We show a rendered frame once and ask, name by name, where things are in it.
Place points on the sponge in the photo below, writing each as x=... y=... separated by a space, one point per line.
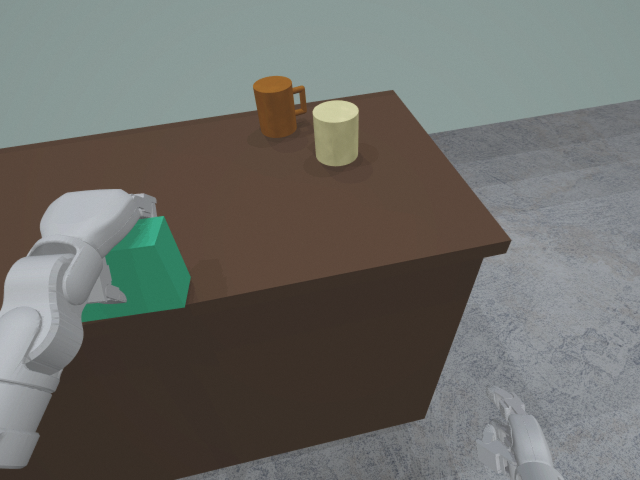
x=146 y=265

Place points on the right robot hand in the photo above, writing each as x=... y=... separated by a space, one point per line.
x=522 y=440

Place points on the table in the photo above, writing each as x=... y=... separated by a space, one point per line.
x=322 y=304

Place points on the left robot hand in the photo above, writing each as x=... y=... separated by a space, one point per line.
x=101 y=218

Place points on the robot left forearm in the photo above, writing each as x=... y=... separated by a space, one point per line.
x=40 y=333

